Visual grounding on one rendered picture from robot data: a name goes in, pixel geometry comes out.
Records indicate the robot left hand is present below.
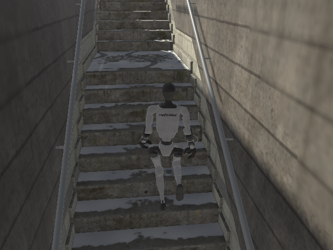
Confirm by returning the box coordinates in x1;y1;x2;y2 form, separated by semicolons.
140;140;152;149

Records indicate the left robot forearm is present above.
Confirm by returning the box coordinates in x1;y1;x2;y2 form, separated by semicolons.
141;126;150;143

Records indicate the right robot shin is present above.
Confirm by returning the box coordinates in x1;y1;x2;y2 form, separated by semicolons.
174;160;182;185

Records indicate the robot left upper arm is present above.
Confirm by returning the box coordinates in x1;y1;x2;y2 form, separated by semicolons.
145;105;157;134

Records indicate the robot right upper arm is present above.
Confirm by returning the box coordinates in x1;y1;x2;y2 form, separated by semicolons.
179;106;191;135

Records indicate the robot right hand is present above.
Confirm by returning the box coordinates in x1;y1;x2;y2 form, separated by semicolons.
184;147;196;159

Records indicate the right robot forearm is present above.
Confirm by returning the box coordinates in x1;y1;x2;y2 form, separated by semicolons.
186;128;195;149

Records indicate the humanoid robot head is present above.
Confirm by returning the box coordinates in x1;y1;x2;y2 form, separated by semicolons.
159;83;177;108

